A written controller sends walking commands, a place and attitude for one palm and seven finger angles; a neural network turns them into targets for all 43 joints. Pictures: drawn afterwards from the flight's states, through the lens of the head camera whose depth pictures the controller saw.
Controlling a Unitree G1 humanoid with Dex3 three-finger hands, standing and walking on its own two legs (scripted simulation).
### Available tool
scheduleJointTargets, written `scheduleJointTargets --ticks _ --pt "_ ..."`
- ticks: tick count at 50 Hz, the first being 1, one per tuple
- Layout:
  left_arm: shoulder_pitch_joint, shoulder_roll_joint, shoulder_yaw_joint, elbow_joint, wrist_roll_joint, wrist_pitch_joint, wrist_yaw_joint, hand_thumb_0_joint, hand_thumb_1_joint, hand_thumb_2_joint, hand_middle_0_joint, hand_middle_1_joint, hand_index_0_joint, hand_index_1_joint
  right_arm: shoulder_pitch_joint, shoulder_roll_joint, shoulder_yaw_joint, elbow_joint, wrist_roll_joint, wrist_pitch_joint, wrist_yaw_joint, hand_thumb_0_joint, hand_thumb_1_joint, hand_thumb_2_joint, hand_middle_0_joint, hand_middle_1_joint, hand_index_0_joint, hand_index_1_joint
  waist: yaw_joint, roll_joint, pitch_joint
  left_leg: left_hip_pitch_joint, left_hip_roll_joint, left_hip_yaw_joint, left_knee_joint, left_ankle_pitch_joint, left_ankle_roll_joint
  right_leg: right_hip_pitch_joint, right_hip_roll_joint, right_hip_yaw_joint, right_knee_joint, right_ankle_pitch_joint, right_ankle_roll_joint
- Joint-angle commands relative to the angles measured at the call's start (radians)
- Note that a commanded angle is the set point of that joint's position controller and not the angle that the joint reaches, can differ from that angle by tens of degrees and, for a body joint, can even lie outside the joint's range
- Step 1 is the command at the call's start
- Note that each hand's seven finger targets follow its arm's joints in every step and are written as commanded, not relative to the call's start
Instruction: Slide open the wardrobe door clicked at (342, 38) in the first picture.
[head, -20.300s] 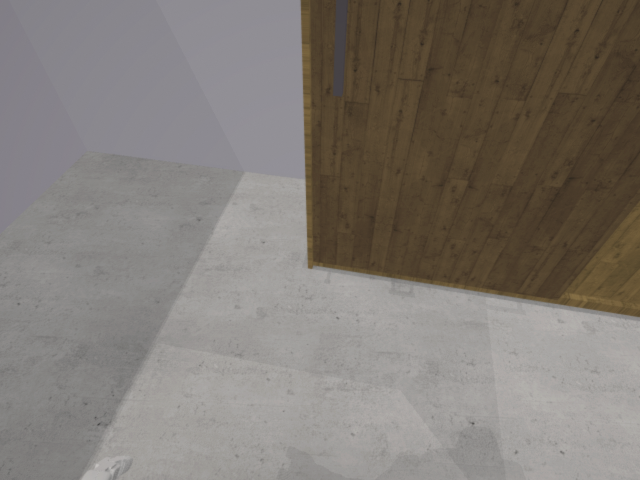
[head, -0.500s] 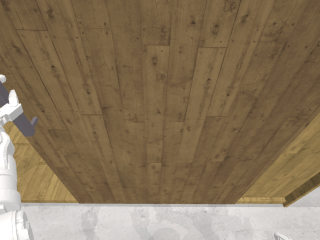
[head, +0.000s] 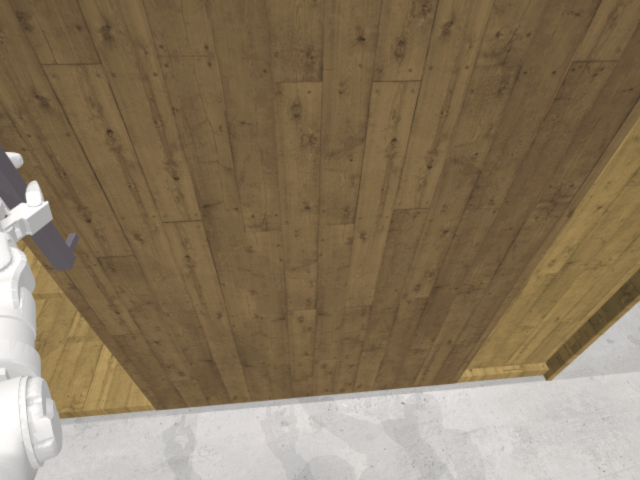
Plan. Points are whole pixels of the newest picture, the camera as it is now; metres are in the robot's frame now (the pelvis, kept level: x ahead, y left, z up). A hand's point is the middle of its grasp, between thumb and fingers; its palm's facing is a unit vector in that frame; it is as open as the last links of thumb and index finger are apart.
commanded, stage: stop walking and hold the door there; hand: left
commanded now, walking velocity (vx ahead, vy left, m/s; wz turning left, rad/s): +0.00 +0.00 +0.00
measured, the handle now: (27, 190) +0.43 +0.40 +0.14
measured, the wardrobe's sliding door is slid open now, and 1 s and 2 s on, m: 0.57 0.57 0.57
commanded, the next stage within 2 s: loosen the grip on the handle in 1.64 s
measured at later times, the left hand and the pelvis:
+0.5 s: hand (37, 209) +0.39 +0.36 +0.15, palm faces +0.56 -0.79 -0.26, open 6.6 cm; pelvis +0.02 +0.02 -0.01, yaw +5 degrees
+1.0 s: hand (38, 213) +0.39 +0.36 +0.14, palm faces +0.48 -0.85 -0.24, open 6.2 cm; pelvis -0.01 +0.06 +0.00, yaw +4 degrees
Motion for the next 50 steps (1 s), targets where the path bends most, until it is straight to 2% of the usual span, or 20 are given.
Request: scheduleJointTargets --ticks 1,6,9,13,15,17,20,23,24,25,26,27,28,29,30,32,34,40,44,50 --pt "-0.279 0.157 -0.067 -0.122 0.014 -0.064 -0.024 0.000 0.900 0.900 -0.450 -1.400 -0.450 -1.400 -0.029 -0.173 -0.053 -0.107 0.001 -0.041 -0.018 0.000 -0.900 -0.900 0.200 0.300 0.200 0.300 0.025 0.164 -0.148 0.050 0.180 -0.256 -0.276 -0.290 0.022 0.030 -0.010 0.005 -0.009 -0.082 -0.012" --pt "-0.293 0.147 -0.087 -0.105 0.016 -0.063 -0.030 0.000 0.900 0.900 -0.450 -1.400 -0.450 -1.400 -0.006 -0.180 -0.062 -0.093 -0.002 -0.043 -0.015 0.000 -0.900 -0.900 0.200 0.300 0.200 0.300 0.020 0.106 -0.192 0.118 0.139 -0.176 -0.167 -0.064 -0.004 0.042 -0.042 0.035 -0.085 0.006 -0.015" --pt "-0.313 0.141 -0.092 -0.104 0.018 -0.067 -0.034 0.000 0.900 0.900 -0.450 -1.400 -0.450 -1.400 -0.008 -0.182 -0.067 -0.090 -0.001 -0.042 -0.012 0.000 -0.900 -0.900 0.200 0.300 0.200 0.300 0.014 0.100 -0.165 0.107 0.127 -0.164 -0.163 -0.138 -0.021 -0.011 -0.052 0.046 -0.098 -0.055 -0.018" --pt "-0.298 0.151 -0.083 -0.112 0.016 -0.071 -0.033 0.000 0.900 0.900 -0.450 -1.400 -0.450 -1.400 -0.004 -0.185 -0.072 -0.085 0.002 -0.039 -0.011 0.000 -0.900 -0.900 0.200 0.300 0.200 0.300 0.022 0.079 -0.182 0.110 0.117 -0.161 -0.126 -0.064 -0.012 0.014 -0.065 0.055 -0.094 0.001 -0.021" --pt "-0.290 0.143 -0.103 -0.113 0.011 -0.069 -0.035 0.000 0.900 0.900 -0.450 -1.400 -0.450 -1.400 -0.005 -0.186 -0.079 -0.085 0.005 -0.026 -0.008 0.000 -0.900 -0.900 0.200 0.300 0.200 0.300 0.016 0.047 -0.182 0.110 0.089 -0.127 -0.047 -0.012 -0.018 0.012 -0.132 0.109 -0.115 0.068 -0.037" --pt "-0.283 0.192 -0.058 -0.108 0.018 -0.069 -0.030 0.000 0.900 0.900 -0.450 -1.400 -0.450 -1.400 -0.003 -0.183 -0.086 -0.086 0.002 -0.012 -0.003 0.000 -0.900 -0.900 0.200 0.300 0.200 0.300 0.020 -0.042 -0.193 0.071 0.060 -0.109 0.039 0.002 -0.038 0.037 -0.237 0.200 -0.134 0.156 -0.070" --pt "-0.285 0.163 -0.088 -0.111 0.008 -0.066 -0.037 0.000 0.900 0.900 -0.450 -1.400 -0.450 -1.400 -0.023 -0.182 -0.090 -0.084 0.005 0.010 0.005 0.000 -0.900 -0.900 0.200 0.300 0.200 0.300 0.026 -0.120 -0.163 -0.011 0.007 -0.127 0.162 -0.149 -0.055 0.082 -0.360 0.267 -0.151 0.281 -0.124" --pt "-0.292 0.137 -0.088 -0.156 0.012 -0.062 -0.040 0.000 0.900 0.900 -0.450 -1.400 -0.450 -1.400 -0.048 -0.172 -0.091 -0.097 0.003 0.009 0.013 0.000 -0.900 -0.900 0.200 0.300 0.200 0.300 0.033 -0.226 -0.128 -0.038 0.021 -0.163 0.128 -0.219 -0.050 0.086 -0.402 0.228 -0.107 0.319 -0.122" --pt "-0.305 0.102 -0.108 -0.185 0.006 -0.063 -0.042 0.000 0.900 0.900 -0.450 -1.400 -0.450 -1.400 -0.046 -0.166 -0.091 -0.092 0.000 0.007 0.015 0.000 -0.900 -0.900 0.200 0.300 0.200 0.300 0.019 -0.250 -0.130 0.023 0.025 -0.160 0.062 -0.153 -0.045 0.056 -0.381 0.173 -0.069 0.289 -0.098" --pt "-0.310 0.110 -0.110 -0.205 -0.001 -0.064 -0.042 0.000 0.900 0.900 -0.450 -1.400 -0.450 -1.400 -0.060 -0.178 -0.096 -0.080 -0.003 0.012 0.012 0.000 -0.900 -0.900 0.200 0.300 0.200 0.300 0.006 -0.192 -0.125 0.110 0.033 -0.156 -0.011 -0.012 -0.034 -0.011 -0.332 0.109 -0.004 0.229 -0.059" --pt "-0.282 0.099 -0.099 -0.209 0.005 -0.076 -0.043 0.000 0.900 0.900 -0.450 -1.400 -0.450 -1.400 -0.063 -0.184 -0.101 -0.088 -0.011 0.014 0.010 0.000 -0.900 -0.900 0.200 0.300 0.200 0.300 0.014 -0.093 -0.132 0.160 0.074 -0.173 -0.070 0.083 -0.011 -0.067 -0.247 0.038 0.088 0.141 -0.027" --pt "-0.283 0.086 -0.108 -0.230 0.010 -0.097 -0.046 0.000 0.900 0.900 -0.450 -1.400 -0.450 -1.400 -0.066 -0.197 -0.102 -0.101 -0.013 0.018 0.010 0.000 -0.900 -0.900 0.200 0.300 0.200 0.300 0.023 0.087 -0.142 0.174 0.162 -0.270 -0.107 0.203 0.038 -0.122 -0.142 -0.038 0.229 -0.008 0.011" --pt "-0.296 0.041 -0.154 -0.277 0.007 -0.111 -0.055 0.000 0.900 0.900 -0.450 -1.400 -0.450 -1.400 -0.063 -0.180 -0.094 -0.123 -0.008 0.020 0.019 0.000 -0.900 -0.900 0.200 0.300 0.200 0.300 0.022 0.227 -0.182 0.184 0.242 -0.355 -0.174 0.233 0.087 -0.165 -0.075 -0.051 0.406 -0.334 0.022" --pt "-0.318 -0.055 -0.227 -0.362 0.012 -0.122 -0.064 0.000 0.900 0.900 -0.450 -1.400 -0.450 -1.400 -0.083 -0.152 -0.081 -0.151 -0.012 0.006 0.028 0.000 -0.900 -0.900 0.200 0.300 0.200 0.300 0.018 0.251 -0.191 0.180 0.261 -0.394 -0.234 0.104 0.094 -0.182 -0.060 -0.039 0.550 -0.391 0.012" --pt "-0.341 -0.095 -0.259 -0.435 0.000 -0.132 -0.069 0.000 0.900 0.900 -0.450 -1.400 -0.450 -1.400 -0.118 -0.130 -0.069 -0.164 -0.010 -0.003 0.024 0.000 -0.900 -0.900 0.200 0.300 0.200 0.300 0.019 0.209 -0.180 0.195 0.260 -0.392 -0.228 0.121 0.096 -0.211 -0.072 -0.023 0.597 -0.370 0.011" --pt "-0.291 -0.065 -0.223 -0.407 -0.009 -0.113 -0.052 0.000 0.900 0.900 -0.450 -1.400 -0.450 -1.400 -0.091 -0.160 -0.087 -0.136 -0.003 -0.007 0.011 0.000 -0.900 -0.900 0.200 0.300 0.200 0.300 0.021 0.052 -0.214 0.225 0.239 -0.346 -0.199 0.161 0.083 -0.224 -0.060 -0.021 0.658 -0.286 0.020" --pt "-0.321 -0.085 -0.255 -0.437 -0.014 -0.090 -0.054 0.000 0.900 0.900 -0.450 -1.400 -0.450 -1.400 -0.077 -0.153 -0.085 -0.137 0.004 -0.010 0.005 0.000 -0.900 -0.900 0.200 0.300 0.200 0.300 0.012 -0.028 -0.230 0.272 0.232 -0.310 -0.192 0.167 0.071 -0.225 -0.050 -0.013 0.625 -0.238 0.025" --pt "-0.343 -0.061 -0.253 -0.511 -0.008 -0.059 -0.058 0.000 0.900 0.900 -0.450 -1.400 -0.450 -1.400 -0.083 -0.119 -0.040 -0.150 -0.018 -0.036 0.002 0.000 -0.900 -0.900 0.200 0.300 0.200 0.300 0.017 0.122 -0.271 0.381 0.217 -0.287 -0.241 0.169 -0.014 -0.148 -0.021 0.006 0.358 -0.198 0.006" --pt "-0.326 -0.035 -0.223 -0.495 -0.010 -0.044 -0.052 0.000 0.900 0.900 -0.450 -1.400 -0.450 -1.400 -0.084 -0.114 -0.032 -0.160 -0.026 -0.040 0.006 0.000 -0.900 -0.900 0.200 0.300 0.200 0.300 0.026 0.104 -0.293 0.389 0.230 -0.283 -0.269 0.167 -0.025 -0.057 0.007 -0.007 0.194 -0.203 -0.006" --pt "-0.294 -0.002 -0.193 -0.416 -0.008 -0.047 -0.062 0.000 0.900 0.900 -0.450 -1.400 -0.450 -1.400 -0.067 -0.134 -0.036 -0.166 -0.029 -0.037 0.011 0.000 -0.900 -0.900 0.200 0.300 0.200 0.300 0.034 0.083 -0.302 0.324 0.171 -0.226 -0.208 0.137 -0.078 0.087 -0.002 -0.002 -0.100 -0.069 -0.037"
